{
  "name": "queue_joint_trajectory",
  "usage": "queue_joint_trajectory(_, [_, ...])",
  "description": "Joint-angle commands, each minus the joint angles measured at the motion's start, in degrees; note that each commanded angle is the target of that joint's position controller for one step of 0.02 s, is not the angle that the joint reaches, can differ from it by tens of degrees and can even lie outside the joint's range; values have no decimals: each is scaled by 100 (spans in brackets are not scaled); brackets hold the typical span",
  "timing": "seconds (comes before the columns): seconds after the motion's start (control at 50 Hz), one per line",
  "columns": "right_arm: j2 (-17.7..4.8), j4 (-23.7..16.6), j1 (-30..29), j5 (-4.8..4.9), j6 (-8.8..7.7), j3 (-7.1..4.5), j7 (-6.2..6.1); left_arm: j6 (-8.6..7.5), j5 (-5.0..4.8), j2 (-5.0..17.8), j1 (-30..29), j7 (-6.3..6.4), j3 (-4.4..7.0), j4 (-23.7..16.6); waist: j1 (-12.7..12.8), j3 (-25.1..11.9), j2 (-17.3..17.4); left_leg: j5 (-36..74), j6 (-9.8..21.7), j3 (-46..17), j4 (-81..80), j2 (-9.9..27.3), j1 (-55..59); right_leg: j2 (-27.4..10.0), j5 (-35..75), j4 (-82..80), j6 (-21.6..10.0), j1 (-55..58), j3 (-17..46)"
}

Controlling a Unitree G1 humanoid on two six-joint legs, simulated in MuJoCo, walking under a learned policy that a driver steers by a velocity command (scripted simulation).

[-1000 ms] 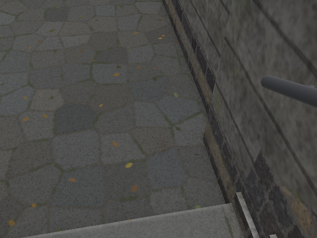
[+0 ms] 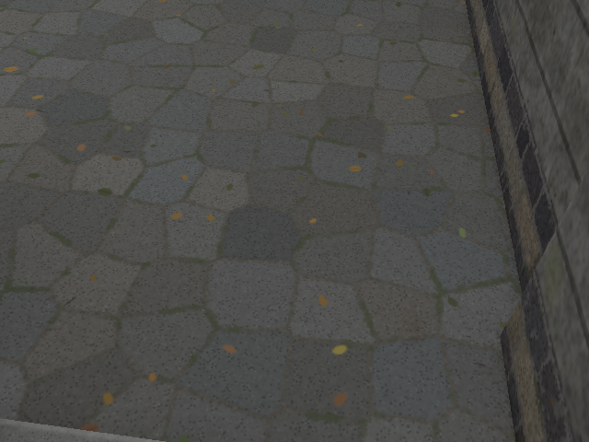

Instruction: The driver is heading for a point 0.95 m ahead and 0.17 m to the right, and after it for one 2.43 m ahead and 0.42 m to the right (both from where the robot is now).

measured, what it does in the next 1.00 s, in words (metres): goes down: right foot 0.18 m lower, then left foot 0.18 m lower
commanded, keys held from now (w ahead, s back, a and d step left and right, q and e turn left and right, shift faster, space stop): w+e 0.38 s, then w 0.18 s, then w+q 0.44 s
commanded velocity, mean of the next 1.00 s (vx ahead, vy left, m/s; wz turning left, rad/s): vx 0.49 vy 0.00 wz -0.15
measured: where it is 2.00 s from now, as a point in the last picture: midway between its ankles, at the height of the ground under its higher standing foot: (367, 373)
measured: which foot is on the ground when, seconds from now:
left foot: down 0.00-0.14, up 0.16-0.74, down 0.76-1.00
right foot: up 0.00-0.12, down 0.14-0.76, up 0.78-1.00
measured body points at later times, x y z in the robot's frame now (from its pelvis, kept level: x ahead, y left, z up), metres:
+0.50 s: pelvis +0.23 -0.11 -0.15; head +0.22 -0.14 +0.30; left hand +0.20 +0.14 -0.28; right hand +0.29 -0.38 -0.28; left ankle +0.46 +0.02 -0.80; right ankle +0.14 -0.13 -0.86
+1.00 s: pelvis +0.54 -0.16 -0.31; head +0.57 -0.17 +0.14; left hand +0.68 +0.05 -0.45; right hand +0.41 -0.39 -0.45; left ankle +0.46 -0.10 -1.04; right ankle +0.64 -0.35 -0.97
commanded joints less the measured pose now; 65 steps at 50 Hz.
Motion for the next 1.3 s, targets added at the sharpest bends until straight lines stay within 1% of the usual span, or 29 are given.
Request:
queue_joint_trajectory(0.02, [-740, -205, -84, -99, -100, -113, -13, -152, -149, 110, -1181, -75, -118, -693, -291, 1055, 877, 253, 806, -1243, -1542, 1026, -1114, -55, 155, -1002, 0, 338, -475])
queue_joint_trajectory(0.06, [-647, -95, -160, -158, -6, -110, -99, -144, -333, 117, -758, -68, -154, -518, -129, 1125, 901, 729, 704, -876, -977, 1120, -1351, -369, 437, -1522, -75, 1266, -809])
queue_joint_trajectory(0.12, [-667, 200, 217, -140, 162, -128, -241, -130, -101, 270, 1025, 22, -49, 273, 420, 696, 624, 3015, 700, -385, 1297, 1027, -417, -624, -586, -2774, -437, 2463, -967])
queue_joint_trajectory(0.14, [-741, 288, 329, -28, 217, -201, -200, -118, -20, 425, 1914, 33, 34, 686, 800, 148, 86, 3545, 647, -6, 2967, 647, -605, -410, -979, -2859, -376, 3614, -1018])
queue_joint_trajectory(0.16, [-318, 279, 429, -59, 210, -147, -108, -127, 26, 698, 2481, -8, 91, 932, 919, -68, -1129, -71, 515, 426, 5789, -101, -1997, -747, 281, -1853, -663, 4556, -753])
queue_joint_trajectory(0.2, [-192, -303, 361, -67, 147, -9, -50, -13, -305, 765, 2251, -95, 13, 619, 608, -666, -1141, -507, 397, 83, 6810, 252, -4622, -1417, 736, -386, -963, 5390, 628])
queue_joint_trajectory(0.22, [-312, -810, -513, 60, 132, -14, -55, 2, -307, 1227, 2255, -20, 138, 603, 859, -868, -1663, 235, 231, 70, 6276, 108, -5452, -2217, -3170, -2156, -1851, 5037, 2629])
queue_joint_trajectory(0.24, [-650, -703, -1100, -36, 253, -92, -96, -43, -294, 739, 1873, 45, 3, 493, 738, -109, -531, 738, 209, -123, 5778, 414, -5373, -2077, -4530, -2715, -1667, 4070, 2708])
queue_joint_trajectory(0.28, [-766, -350, -711, -34, 379, -225, -76, -289, -3, 331, 1128, 121, -187, 368, 7, 565, 14, 2516, 3, -733, 3148, 782, -4104, -1609, -2541, -1989, -1423, 2119, 2102])
queue_joint_trajectory(0.36, [-125, -432, -1053, -159, 577, -88, 46, -379, -232, 441, 1681, 352, -158, 407, 76, 128, -400, 3145, -453, -383, 1332, 517, -3002, -1095, -664, -2108, -1511, 1837, 1799])
queue_joint_trajectory(0.38, [-213, -458, -970, -17, 564, -108, 57, -326, -238, 525, 1843, 418, -110, 496, 81, 17, -516, 3695, -419, -481, 1470, 514, -3150, -1069, -845, -2049, -1448, 2117, 1985])
queue_joint_trajectory(0.42, [-218, -435, -1294, -78, 444, -143, 230, -275, -210, -213, 2436, 500, -303, 722, 298, 331, -155, 5075, -452, -868, 512, 491, -3861, -716, -2845, -1588, -1120, 2446, 1882])
queue_joint_trajectory(0.54, [33, -964, -2517, -77, 249, -14, 341, -365, -285, -43, 2166, 493, -308, 389, 653, 725, -267, 7099, -244, -333, -1333, -104, -1883, -32, -3523, -1089, -833, 810, 1576])
queue_joint_trajectory(0.6, [-70, -1120, -2710, -74, 168, 11, 326, -390, -62, -36, 2250, 445, -308, 450, 920, 903, -476, 6514, -131, -436, -1672, -182, -2145, -4, -2853, -560, -864, 1620, 1536])
queue_joint_trajectory(0.68, [235, -1430, -3273, 234, -7, 91, 270, -313, 20, -316, 2612, 508, -437, 844, 1422, 1213, -96, 6013, -31, -226, -3375, -137, -1467, 116, -1690, 189, -669, 1994, 1039])
queue_joint_trajectory(0.74, [-23, -370, -120, 241, -41, -22, 184, -364, 114, -83, 2024, 470, -469, 963, -90, 189, 610, 6481, 340, 102, -4022, -271, 1446, -1, -253, 3373, -408, 1403, 138])
queue_joint_trajectory(0.76, [-374, 40, 1171, 220, 82, -199, 161, -357, 101, 160, 1491, 408, -356, 865, -863, -104, 998, 6834, 910, -823, -4827, 592, 2870, 545, -2550, 5875, -172, 362, -613])
queue_joint_trajectory(0.78, [-618, 155, 1592, 132, 122, -223, 254, -351, -107, 40, 2014, 428, -357, 669, -265, -1123, 1273, 10794, 1430, -1850, -1552, 1852, 5750, 536, -7302, 7503, 60, -2050, -1077])
queue_joint_trajectory(0.8, [-681, 48, 1368, 206, 164, -229, 306, -319, -109, 274, 1959, 511, -364, 370, -191, -1485, 886, 11022, 1992, -2385, -1385, 2283, 6384, 186, -7128, 7587, 90, -3326, -977])
queue_joint_trajectory(0.88, [-306, -106, 143, 243, -42, -168, 168, -250, 470, 221, 1041, 234, -182, 420, 455, 205, -430, 5776, 2076, -2994, -2681, 1541, 1702, -655, -4241, 3811, 98, -2439, -479])
queue_joint_trajectory(0.9, [-278, -177, -38, 388, -30, -134, 104, -245, 297, 148, 383, 113, -197, 173, 444, 519, -492, 5969, 1655, -2317, -3095, 868, 376, -591, -3333, 2019, 299, -1360, -772])
queue_joint_trajectory(0.96, [-483, -114, 189, 260, 84, -202, 11, -203, 246, -368, 649, 39, -302, 301, 464, -42, 568, 7472, 1354, -2202, -3068, 546, -326, -394, -1830, 2043, 200, 181, -1144])
queue_joint_trajectory(0.98, [-308, 17, 344, 284, -28, -202, -62, -385, 89, 206, -162, 51, -155, 76, 257, 306, 97, 5686, 1097, -2081, -2770, 49, -35, -508, -705, 581, 93, -395, -790])
queue_joint_trajectory(1.02, [-8, -58, 101, 247, -120, -112, 14, -505, 236, -201, -958, -13, -292, -168, -124, 140, 249, 3272, 990, -2078, -2628, -326, -704, -226, 886, -651, 8, 707, -1056])
queue_joint_trajectory(1.18, [99, 329, 1219, -78, 189, -11, -137, -787, -57, -270, -1606, 126, -430, -737, -729, 925, 714, 3932, 988, -3063, -523, -518, 957, -88, -155, -2686, 174, 209, -543])
queue_joint_trajectory(1.24, [-184, 494, 1021, -17, 375, -42, -220, -822, -347, 48, 354, 226, -217, 83, 171, 631, 385, 3176, 891, -2330, 1740, -771, -137, -868, 1531, -4222, -42, 2944, -116])
queue_joint_trajectory(1.26, [-218, 381, 844, 138, 346, -116, -124, -740, -321, 405, 999, 271, -110, 303, 462, 114, -166, 427, 723, -1677, 2714, -1031, -1554, -1289, 2727, -3218, -5, 4861, -45])
queue_joint_trajectory(1.28, [-206, 367, 1392, 567, 315, -150, -197, -743, -85, 834, 1903, 282, -32, 335, 535, -1003, -862, -1555, 484, -1110, 4935, -1228, -3019, -2416, 6027, -798, -440, 7105, 141])
queue_joint_trajectory(1.3, [-464, 226, 1441, 679, 319, -119, -339, -817, -61, 731, 2147, 225, -18, 241, 647, -2162, -1383, -1388, 409, -941, 6207, -927, -4388, -3199, 6237, 57, -1266, 8482, 1016])
Velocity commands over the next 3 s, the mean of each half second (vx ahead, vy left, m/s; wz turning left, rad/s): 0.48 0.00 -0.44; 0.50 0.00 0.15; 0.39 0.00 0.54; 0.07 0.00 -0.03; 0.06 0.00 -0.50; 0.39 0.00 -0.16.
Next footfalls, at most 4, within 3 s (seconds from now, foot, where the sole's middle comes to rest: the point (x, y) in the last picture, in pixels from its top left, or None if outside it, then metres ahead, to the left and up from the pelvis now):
0.14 right None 0.18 -0.14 -0.89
0.76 left None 0.50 -0.11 -1.07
1.26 right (383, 412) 0.84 -0.32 -1.25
1.64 left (333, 360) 1.04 -0.18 -1.25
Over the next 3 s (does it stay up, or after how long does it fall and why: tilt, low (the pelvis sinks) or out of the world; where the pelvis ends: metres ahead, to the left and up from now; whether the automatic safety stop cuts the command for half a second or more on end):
stays up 1.12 -0.28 -0.48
